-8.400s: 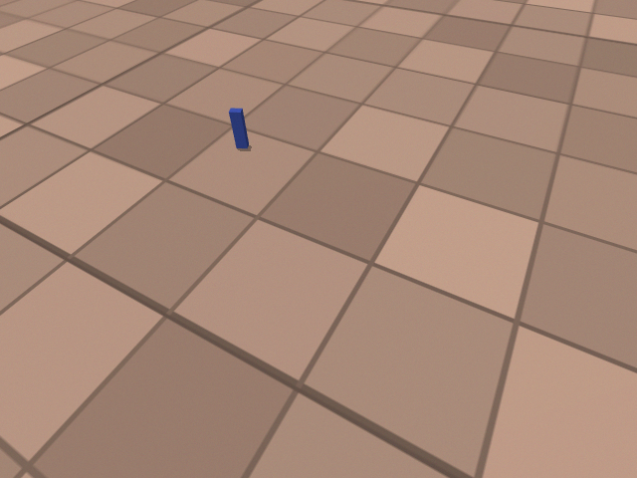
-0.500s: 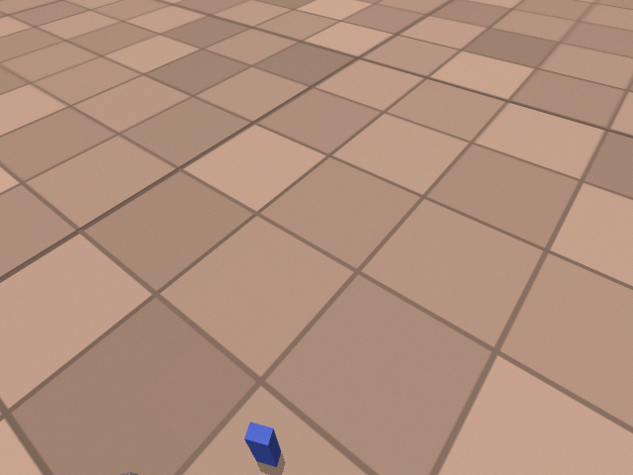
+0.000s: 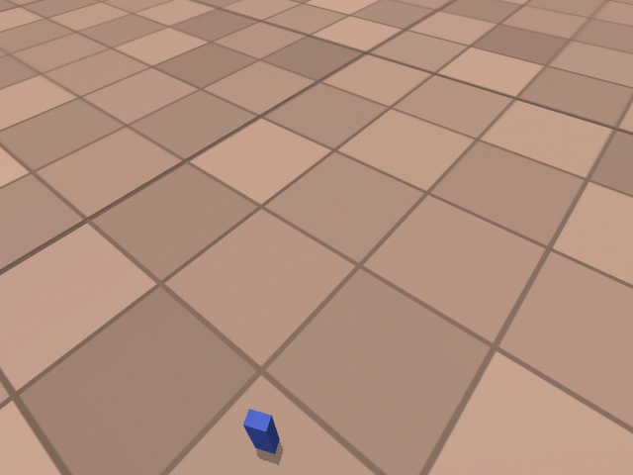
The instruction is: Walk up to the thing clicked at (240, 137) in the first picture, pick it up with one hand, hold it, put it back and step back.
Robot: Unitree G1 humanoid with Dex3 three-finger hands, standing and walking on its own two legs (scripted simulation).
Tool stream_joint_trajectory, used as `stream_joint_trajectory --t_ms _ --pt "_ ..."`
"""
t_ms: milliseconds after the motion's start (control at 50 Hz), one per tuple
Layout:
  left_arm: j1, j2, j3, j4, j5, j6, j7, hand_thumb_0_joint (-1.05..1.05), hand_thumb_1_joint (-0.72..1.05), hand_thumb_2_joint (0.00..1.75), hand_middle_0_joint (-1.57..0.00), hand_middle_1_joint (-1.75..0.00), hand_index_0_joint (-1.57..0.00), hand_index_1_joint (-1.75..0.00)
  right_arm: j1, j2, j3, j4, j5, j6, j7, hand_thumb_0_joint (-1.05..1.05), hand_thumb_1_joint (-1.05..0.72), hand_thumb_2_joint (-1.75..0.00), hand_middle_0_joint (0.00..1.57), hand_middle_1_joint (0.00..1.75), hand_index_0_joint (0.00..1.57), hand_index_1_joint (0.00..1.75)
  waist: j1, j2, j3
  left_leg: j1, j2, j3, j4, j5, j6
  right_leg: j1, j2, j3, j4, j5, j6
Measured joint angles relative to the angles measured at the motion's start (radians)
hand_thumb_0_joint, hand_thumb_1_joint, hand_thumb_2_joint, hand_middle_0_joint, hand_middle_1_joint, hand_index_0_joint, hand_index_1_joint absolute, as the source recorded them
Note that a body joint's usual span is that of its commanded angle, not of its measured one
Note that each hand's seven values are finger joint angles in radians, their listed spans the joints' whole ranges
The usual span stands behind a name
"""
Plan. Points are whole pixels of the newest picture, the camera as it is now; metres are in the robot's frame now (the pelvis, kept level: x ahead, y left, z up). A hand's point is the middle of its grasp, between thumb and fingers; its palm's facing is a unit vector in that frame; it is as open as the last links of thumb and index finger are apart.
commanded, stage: stand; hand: left
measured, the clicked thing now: (262, 432) +0.37 +0.19 -0.67
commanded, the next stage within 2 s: go down in 1.74 s
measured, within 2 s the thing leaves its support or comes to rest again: neither
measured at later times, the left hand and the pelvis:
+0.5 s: hand out of the picture +0.06 +0.25 -0.16, palm faces -0.01 -0.94 -0.34, open 7.4 cm; pelvis -0.01 -0.01 +0.00, yaw +0 degrees
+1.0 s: hand out of the picture +0.08 +0.24 -0.15, palm faces -0.01 -0.94 -0.34, open 7.4 cm; pelvis +0.00 -0.01 +0.00, yaw +0 degrees
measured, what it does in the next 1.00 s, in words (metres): stands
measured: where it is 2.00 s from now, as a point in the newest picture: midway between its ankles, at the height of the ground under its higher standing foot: outside the picture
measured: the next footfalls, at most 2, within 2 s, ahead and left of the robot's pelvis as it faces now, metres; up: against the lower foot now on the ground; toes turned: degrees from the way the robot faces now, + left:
none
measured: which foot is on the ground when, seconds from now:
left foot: down 0.00-1.00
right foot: down 0.00-1.00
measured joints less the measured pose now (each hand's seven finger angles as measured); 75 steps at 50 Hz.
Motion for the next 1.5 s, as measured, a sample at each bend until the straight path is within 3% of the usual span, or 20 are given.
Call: stream_joint_trajectory --t_ms 1500 --pt "0.023 0.005 -0.002 -0.014 -0.001 0.002 -0.004 0.01 0.9 0.9 -0.2 -0.3 -0.2 -0.3 0.049 -0.013 0.021 -0.016 -0.001 0.0 -0.005 0.0 -0.91 -0.9 0.2 0.3 0.2 0.3 0.003 0.012 -0.016 -0.009 0.018 -0.012 0.003 -0.007 -0.019 -0.011 0.017 -0.013 0.012 -0.015 -0.02"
